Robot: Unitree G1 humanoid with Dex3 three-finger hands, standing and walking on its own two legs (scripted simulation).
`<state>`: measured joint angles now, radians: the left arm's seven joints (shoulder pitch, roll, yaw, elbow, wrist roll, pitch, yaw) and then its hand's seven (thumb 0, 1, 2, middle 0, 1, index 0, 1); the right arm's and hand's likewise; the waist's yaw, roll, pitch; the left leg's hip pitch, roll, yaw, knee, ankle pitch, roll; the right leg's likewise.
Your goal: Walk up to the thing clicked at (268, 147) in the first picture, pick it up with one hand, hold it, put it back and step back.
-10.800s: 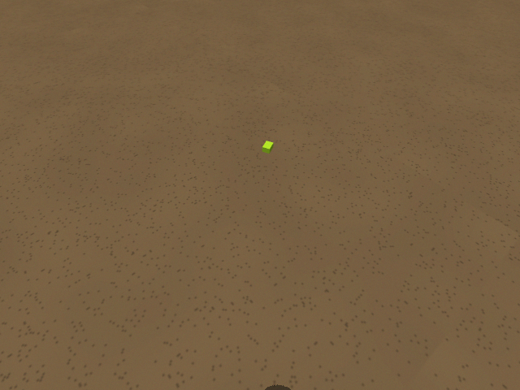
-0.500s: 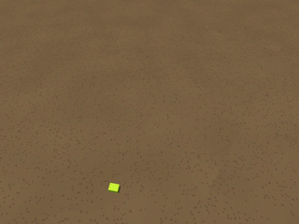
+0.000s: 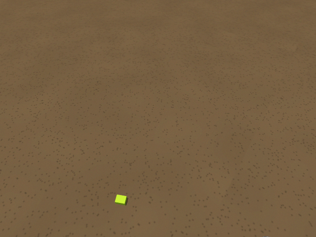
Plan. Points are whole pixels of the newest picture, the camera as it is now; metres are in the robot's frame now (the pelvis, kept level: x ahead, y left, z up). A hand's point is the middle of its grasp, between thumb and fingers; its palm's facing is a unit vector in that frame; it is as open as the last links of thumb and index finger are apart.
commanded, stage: walk up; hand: left
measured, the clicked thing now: (121, 199) +0.42 +0.24 -0.76
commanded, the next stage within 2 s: stand in 0.18 s
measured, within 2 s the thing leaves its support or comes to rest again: neither
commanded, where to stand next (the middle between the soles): +0.03 +0.00 m, yaw +0 degrees
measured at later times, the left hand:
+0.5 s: hand out of the picture +0.09 +0.25 -0.15, palm faces -0.01 -0.94 -0.34, open 7.4 cm
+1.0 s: hand out of the picture +0.12 +0.26 -0.15, palm faces -0.01 -0.94 -0.35, open 7.4 cm
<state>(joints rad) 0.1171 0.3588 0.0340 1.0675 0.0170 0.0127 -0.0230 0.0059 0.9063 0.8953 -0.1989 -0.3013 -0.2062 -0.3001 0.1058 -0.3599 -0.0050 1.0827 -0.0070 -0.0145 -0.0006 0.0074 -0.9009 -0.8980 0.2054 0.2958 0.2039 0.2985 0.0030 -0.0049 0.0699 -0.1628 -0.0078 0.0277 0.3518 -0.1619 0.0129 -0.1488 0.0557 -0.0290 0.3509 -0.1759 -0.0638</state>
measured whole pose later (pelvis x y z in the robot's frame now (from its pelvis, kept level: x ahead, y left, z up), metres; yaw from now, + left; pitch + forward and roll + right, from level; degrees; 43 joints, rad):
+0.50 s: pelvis +0.03 +0.00 +0.00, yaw +0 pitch -2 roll +0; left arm 0.14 0.34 0.00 1.13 0.01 -0.03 -0.01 0.01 0.91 0.90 -0.20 -0.30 -0.21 -0.30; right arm 0.16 -0.34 0.02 1.13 -0.01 -0.03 0.00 0.01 -0.90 -0.90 0.20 0.30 0.20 0.30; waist 0.00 0.01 0.02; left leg -0.09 -0.01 0.02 0.30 -0.17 0.01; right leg -0.07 0.06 -0.03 0.27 -0.18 -0.06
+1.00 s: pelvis +0.05 +0.01 +0.00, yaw +0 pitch -1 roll +0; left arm 0.12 0.35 0.00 1.14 0.01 -0.02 0.01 0.01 0.91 0.90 -0.20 -0.30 -0.21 -0.30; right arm 0.11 -0.35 0.01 1.13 -0.01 -0.02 -0.01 0.01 -0.90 -0.90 0.20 0.30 0.20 0.30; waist 0.00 0.00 0.02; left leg -0.06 -0.02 0.02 0.28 -0.20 0.02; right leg -0.04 0.05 -0.02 0.26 -0.20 -0.05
